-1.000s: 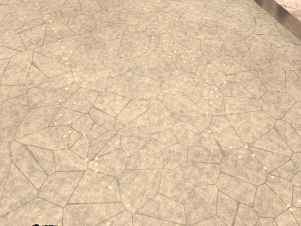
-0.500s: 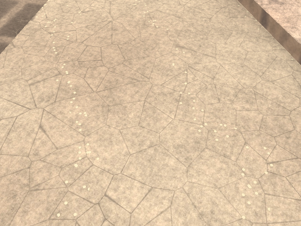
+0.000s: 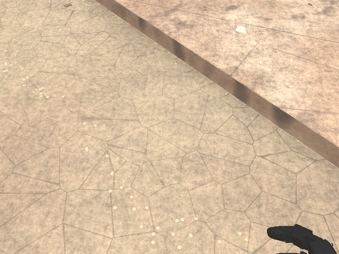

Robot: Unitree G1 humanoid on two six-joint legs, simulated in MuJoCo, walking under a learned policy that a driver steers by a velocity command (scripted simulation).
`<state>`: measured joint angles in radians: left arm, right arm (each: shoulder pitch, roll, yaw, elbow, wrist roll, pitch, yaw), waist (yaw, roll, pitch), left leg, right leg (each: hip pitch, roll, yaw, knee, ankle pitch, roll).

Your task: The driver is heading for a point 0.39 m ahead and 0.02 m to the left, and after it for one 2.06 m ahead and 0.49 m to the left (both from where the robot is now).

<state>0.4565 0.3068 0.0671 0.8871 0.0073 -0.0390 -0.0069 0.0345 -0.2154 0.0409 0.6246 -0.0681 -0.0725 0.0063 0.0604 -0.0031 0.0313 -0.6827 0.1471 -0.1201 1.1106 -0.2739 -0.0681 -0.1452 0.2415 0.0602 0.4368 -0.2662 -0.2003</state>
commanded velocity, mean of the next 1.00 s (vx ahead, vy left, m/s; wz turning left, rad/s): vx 1.00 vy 0.00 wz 0.37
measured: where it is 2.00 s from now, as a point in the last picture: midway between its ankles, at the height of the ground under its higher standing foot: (113, 52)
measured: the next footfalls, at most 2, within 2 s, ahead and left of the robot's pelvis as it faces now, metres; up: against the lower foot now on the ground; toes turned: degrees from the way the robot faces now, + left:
left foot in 0.20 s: +0.42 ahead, +0.17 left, +0.00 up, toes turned -9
right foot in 0.62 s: +0.76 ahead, -0.08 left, +0.00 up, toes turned +7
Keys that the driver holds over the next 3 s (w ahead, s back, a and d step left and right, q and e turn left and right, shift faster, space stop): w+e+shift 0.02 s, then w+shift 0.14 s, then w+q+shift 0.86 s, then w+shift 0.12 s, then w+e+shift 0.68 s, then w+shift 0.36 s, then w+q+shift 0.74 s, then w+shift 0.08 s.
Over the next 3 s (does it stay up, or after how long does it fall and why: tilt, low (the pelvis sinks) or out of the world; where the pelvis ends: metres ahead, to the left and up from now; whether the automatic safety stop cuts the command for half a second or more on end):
stays up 2.69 0.60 0.11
